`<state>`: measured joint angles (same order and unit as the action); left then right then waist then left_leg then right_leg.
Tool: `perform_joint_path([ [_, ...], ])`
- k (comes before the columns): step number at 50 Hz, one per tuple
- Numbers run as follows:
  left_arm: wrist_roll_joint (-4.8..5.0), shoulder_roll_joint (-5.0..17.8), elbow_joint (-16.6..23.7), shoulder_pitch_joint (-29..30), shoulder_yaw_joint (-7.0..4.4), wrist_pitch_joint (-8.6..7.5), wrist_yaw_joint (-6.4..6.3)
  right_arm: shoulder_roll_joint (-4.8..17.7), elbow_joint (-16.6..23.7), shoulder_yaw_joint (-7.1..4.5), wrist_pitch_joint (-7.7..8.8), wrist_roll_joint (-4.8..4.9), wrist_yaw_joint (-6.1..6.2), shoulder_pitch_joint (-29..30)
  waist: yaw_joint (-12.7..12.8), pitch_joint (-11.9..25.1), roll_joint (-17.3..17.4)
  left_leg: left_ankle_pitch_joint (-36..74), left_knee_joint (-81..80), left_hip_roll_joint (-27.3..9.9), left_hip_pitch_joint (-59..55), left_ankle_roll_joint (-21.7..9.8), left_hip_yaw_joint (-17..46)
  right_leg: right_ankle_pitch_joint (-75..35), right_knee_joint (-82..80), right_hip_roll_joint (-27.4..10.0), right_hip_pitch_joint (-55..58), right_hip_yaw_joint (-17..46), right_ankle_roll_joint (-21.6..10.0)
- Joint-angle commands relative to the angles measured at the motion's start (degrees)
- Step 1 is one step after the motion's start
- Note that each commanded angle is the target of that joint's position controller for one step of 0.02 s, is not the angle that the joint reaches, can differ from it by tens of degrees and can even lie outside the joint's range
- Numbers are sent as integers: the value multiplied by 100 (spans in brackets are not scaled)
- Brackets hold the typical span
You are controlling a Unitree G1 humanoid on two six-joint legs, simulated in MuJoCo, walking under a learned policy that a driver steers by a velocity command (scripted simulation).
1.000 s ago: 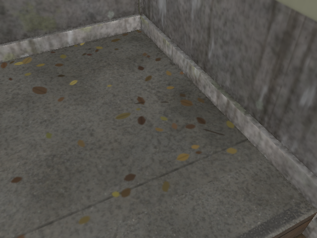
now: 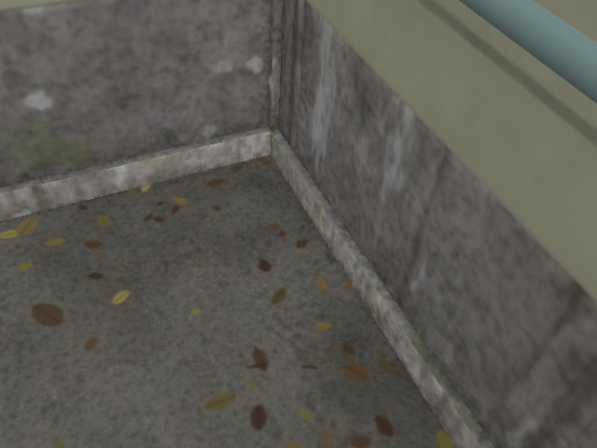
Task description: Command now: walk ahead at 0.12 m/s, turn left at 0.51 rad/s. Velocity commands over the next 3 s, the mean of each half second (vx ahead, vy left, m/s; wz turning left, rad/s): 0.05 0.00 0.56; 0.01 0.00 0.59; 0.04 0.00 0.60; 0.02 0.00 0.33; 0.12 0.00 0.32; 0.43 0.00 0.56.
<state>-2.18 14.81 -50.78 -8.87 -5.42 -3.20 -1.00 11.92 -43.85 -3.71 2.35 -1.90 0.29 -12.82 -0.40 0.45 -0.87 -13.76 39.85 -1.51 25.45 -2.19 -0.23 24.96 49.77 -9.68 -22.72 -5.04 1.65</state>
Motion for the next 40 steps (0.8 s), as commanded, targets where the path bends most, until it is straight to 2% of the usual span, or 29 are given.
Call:
perform_joint_path([
  [1,62,261,1032,1339,24,-317,137,1402,518,-426,627,235,-23,-22,-375,414,1309,-2398,-2553,-1326,-1646,-830,3235,-283,2902,990,-3223,1396,-63],
  [2,171,465,843,1153,-15,-405,-89,1027,690,-271,593,174,-78,346,-227,745,893,-1563,-2279,-1211,-1487,-676,2820,-498,3242,850,-3118,1433,66],
  [3,38,296,873,1078,57,-480,-212,727,664,-135,546,127,-126,274,24,726,873,-958,-2163,-1065,-1243,-726,2528,-612,3260,719,-3011,1271,-1],
  [4,-12,300,894,903,77,-516,-276,492,751,-55,521,91,-125,406,226,754,475,-339,-1987,-1029,-837,-881,2565,-761,3448,676,-2785,1252,11],
  [5,-29,419,828,526,77,-455,-274,438,875,-23,492,25,-132,660,368,774,387,51,-1985,-1006,-506,-996,2499,-945,3540,708,-2541,1217,73],
  [7,-46,478,800,89,61,-351,-235,561,1070,-57,475,59,-146,759,389,1077,501,770,-1866,-1007,-435,-1221,2540,-950,3775,805,-2249,1110,336],
  [11,-66,410,1156,508,162,-286,-236,605,1147,-65,482,29,-206,296,-35,900,365,1215,-1393,-870,-997,-1309,2526,-866,3071,774,-2599,1023,558],
  [12,291,285,1396,988,170,-131,-348,807,1027,-164,110,250,135,125,-94,343,655,1398,-1429,-596,-1058,-1088,2513,-730,1221,775,-2593,953,267],
  [13,375,165,1534,1169,275,-75,-357,740,1123,-159,-56,200,284,-5,-199,464,715,1555,-1414,-515,-1144,-937,2407,-660,351,936,-2163,872,255],
  [14,391,69,1573,1118,304,-17,-362,912,1206,-226,-203,150,328,157,-173,593,978,1792,-1374,-493,-1024,-892,2309,-616,-197,1079,-1646,781,288],
  [16,423,330,1502,668,187,6,-230,1060,1367,-312,-262,175,262,348,-76,866,1307,2005,-1308,-555,-1010,-952,2475,-804,-923,1183,-725,713,330],
  [18,384,409,1443,210,111,-32,-180,858,1481,-268,-248,339,164,544,201,860,1148,2015,-1044,-299,-824,-754,2488,-1917,-2326,1134,325,733,201],
  [19,290,643,1424,10,-11,-71,-203,655,1474,-237,-212,404,126,346,182,954,812,1347,-542,-55,-366,-477,2283,-2581,-2497,544,1116,1106,-20],
  [20,99,1030,1591,-25,-118,-21,-242,263,1495,-142,-161,357,105,54,7,1261,-659,-1152,952,647,565,-106,1358,-4540,-2357,-855,2060,2260,-681],
  [21,-33,1015,1584,-33,-140,38,-211,626,1598,-205,-40,322,76,56,-4,1293,-2147,-2711,2142,909,1718,279,641,-5618,-2557,-1621,2370,3361,-1741],
  [22,0,784,1672,-123,-113,50,-245,1097,1528,-380,17,374,56,266,187,1267,-1561,-2471,3295,553,1934,512,667,-5085,-2580,-1702,2295,3329,-1916],
  [23,14,585,1673,-129,-86,72,-261,1056,1507,-362,-24,363,55,595,294,1121,-983,-2012,3678,319,2198,573,558,-4291,-2512,-1272,2290,2752,-1669],
  [25,61,506,1699,107,-23,104,-273,764,1431,-245,-251,281,82,695,242,725,-560,-1513,3949,88,2026,672,480,-3681,-2600,-832,1674,1954,-1347],
  [27,31,579,1705,301,-27,154,-306,629,1482,-160,-386,321,75,756,107,536,-663,-1079,3451,79,1565,626,192,-3655,-2740,-483,1091,1247,-1175],
  [28,12,581,1690,220,35,157,-317,584,1513,-103,-453,245,60,823,142,558,-749,-934,2844,59,1333,622,90,-3590,-2800,-487,991,1050,-1200],
  [29,96,678,1584,189,-22,168,-322,445,1538,-26,-433,268,52,864,164,552,-851,-867,2084,-39,1066,585,-13,-3249,-2830,-453,982,878,-1175],
  [30,99,770,1589,255,-44,191,-309,417,1515,7,-411,303,15,904,195,687,-989,-889,1504,-23,599,559,-125,-3143,-2840,-383,931,695,-1184],
  [32,244,1069,1489,149,-161,236,-299,635,1456,-70,-398,399,-75,695,166,789,-1301,-655,795,15,157,482,-302,-3141,-2743,-610,1062,764,-1267],
  [35,410,960,1391,-53,-135,243,-247,707,1306,-145,-406,266,-183,201,15,820,-1030,120,-670,242,-893,121,-518,-2375,-2253,-708,893,615,-951],
  [36,344,830,1220,-406,-96,199,-214,825,1214,-216,-391,179,-155,-210,-73,765,-660,510,-1143,334,-1579,-79,-330,-1606,-1812,-509,429,320,-603],
  [37,187,548,1259,-501,-30,176,-226,1378,1383,-380,-350,51,-71,-288,-13,599,875,2036,-1565,-857,-2315,-512,1494,-376,-238,50,-830,-326,-11],
  [38,68,448,1683,117,36,139,-309,1889,1509,-475,-306,-38,-89,-254,-235,536,2353,2508,-1969,-2082,-2271,-1589,3122,1224,1008,803,-2229,30,284],
  [39,116,768,1686,455,-84,159,-381,1569,1635,-386,-206,28,-108,-201,-431,695,1684,1856,-2089,-1936,-1910,-1690,3244,1154,1894,691,-2161,765,261],
  [40,193,821,1661,545,-122,207,-381,1345,1651,-293,-153,40,-73,76,-298,572,1371,1308,-2036,-1681,-1680,-1358,2767,692,2136,617,-2281,873,165],
])
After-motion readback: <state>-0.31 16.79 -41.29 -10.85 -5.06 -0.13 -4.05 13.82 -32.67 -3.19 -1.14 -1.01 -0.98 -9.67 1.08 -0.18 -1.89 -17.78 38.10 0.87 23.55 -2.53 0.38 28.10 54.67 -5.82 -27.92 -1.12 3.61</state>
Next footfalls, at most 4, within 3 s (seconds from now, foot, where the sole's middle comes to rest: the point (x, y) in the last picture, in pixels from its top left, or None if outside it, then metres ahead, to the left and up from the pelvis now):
0.38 right None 0.19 -0.11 -0.75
0.72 left None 0.07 0.16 -0.75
1.28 right None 0.17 -0.06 -0.75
1.72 left None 0.03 0.20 -0.75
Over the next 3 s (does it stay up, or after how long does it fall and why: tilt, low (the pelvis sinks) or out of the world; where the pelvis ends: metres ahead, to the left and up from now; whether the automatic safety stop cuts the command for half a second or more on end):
stays up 0.17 0.41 0.00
